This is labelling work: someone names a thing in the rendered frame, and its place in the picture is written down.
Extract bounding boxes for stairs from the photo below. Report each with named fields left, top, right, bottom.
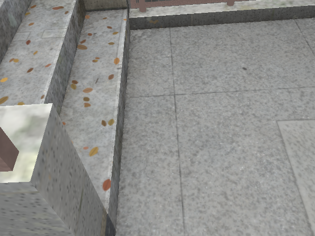
left=0, top=0, right=131, bottom=230

